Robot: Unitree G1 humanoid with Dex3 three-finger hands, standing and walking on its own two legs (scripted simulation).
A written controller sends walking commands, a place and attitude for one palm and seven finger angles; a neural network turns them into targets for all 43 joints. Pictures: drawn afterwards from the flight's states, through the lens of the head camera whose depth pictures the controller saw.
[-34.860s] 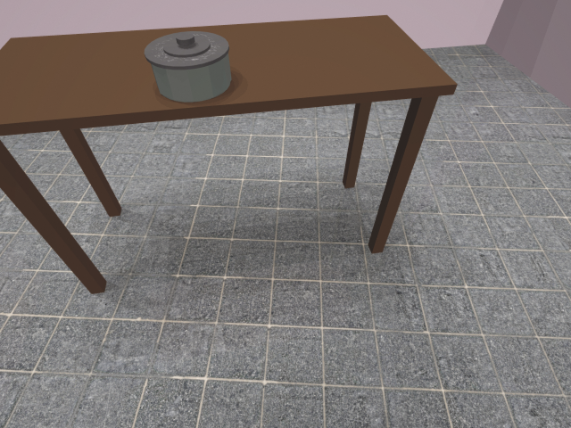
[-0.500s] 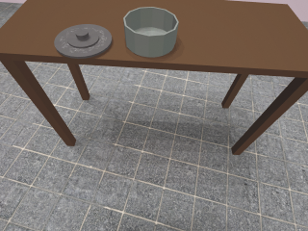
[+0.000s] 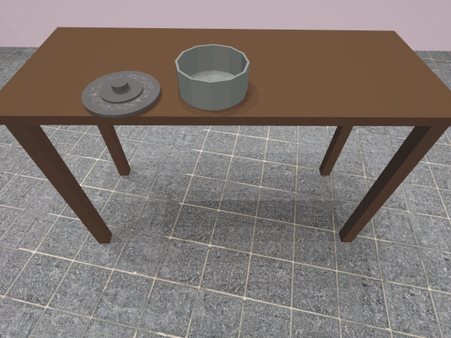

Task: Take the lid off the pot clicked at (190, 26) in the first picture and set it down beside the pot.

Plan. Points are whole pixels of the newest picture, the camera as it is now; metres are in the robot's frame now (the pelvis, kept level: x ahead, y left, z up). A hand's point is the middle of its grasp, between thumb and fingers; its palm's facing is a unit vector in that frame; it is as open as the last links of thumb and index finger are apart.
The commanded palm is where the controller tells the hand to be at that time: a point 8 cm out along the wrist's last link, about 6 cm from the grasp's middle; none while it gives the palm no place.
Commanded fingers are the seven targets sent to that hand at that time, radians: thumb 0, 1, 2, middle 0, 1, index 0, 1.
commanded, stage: let the arm hang, fingers relaxed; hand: left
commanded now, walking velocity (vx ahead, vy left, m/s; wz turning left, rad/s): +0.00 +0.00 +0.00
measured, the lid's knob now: (119, 84) +0.69 +0.31 +0.06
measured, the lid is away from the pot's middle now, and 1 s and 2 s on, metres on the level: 0.25 0.25 0.25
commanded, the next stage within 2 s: look to check the result in 1.14 s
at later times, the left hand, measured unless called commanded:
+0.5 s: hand out of the picture -0.01 +0.17 -0.18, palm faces +0.04 -0.98 -0.19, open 7.3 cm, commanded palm none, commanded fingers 0.00 0.90 0.90 -0.20 -0.30 -0.20 -0.30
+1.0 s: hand out of the picture -0.01 +0.16 -0.17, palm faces +0.04 -0.98 -0.20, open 7.3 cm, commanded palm none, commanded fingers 0.00 0.90 0.90 -0.20 -0.30 -0.20 -0.30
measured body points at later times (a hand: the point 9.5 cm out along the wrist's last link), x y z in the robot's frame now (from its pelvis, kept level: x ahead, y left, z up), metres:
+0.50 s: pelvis -0.01 +0.00 +0.00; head +0.02 +0.00 +0.45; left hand -0.01 +0.22 -0.16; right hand -0.03 -0.21 -0.16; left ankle -0.04 +0.09 -0.74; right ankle -0.06 -0.10 -0.74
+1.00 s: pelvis -0.01 -0.01 +0.00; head +0.02 -0.01 +0.45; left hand -0.01 +0.21 -0.16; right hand -0.03 -0.21 -0.16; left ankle -0.04 +0.09 -0.74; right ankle -0.06 -0.10 -0.74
